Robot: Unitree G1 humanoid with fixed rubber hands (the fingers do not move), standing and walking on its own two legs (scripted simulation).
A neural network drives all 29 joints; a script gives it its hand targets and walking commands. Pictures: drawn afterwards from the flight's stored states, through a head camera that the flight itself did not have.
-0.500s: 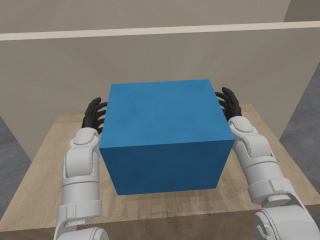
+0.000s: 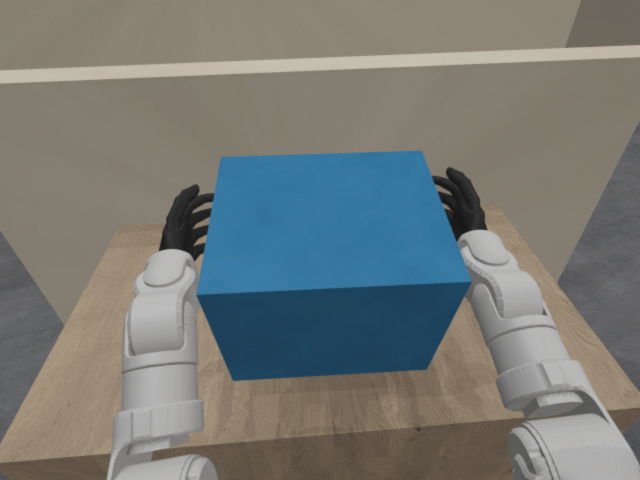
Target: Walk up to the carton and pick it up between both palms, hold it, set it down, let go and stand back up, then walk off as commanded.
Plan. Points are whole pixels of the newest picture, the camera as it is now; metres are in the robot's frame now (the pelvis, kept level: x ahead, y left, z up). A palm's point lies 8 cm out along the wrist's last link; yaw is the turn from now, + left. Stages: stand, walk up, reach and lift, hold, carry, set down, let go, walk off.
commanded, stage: set down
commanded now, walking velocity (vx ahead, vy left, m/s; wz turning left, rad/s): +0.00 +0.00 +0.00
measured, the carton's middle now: (326, 266) +0.36 +0.01 +0.13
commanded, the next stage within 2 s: none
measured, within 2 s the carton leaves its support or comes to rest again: neither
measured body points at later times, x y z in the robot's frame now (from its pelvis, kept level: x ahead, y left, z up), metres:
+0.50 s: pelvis +0.02 -0.01 +0.00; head -0.01 -0.01 +0.45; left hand +0.39 +0.16 +0.13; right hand +0.42 -0.18 +0.15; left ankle +0.01 +0.13 -0.75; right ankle +0.00 -0.12 -0.75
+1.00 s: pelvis +0.02 -0.02 +0.00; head +0.01 -0.01 +0.45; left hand +0.37 +0.17 +0.11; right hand +0.42 -0.18 +0.12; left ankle +0.01 +0.13 -0.75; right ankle +0.00 -0.12 -0.75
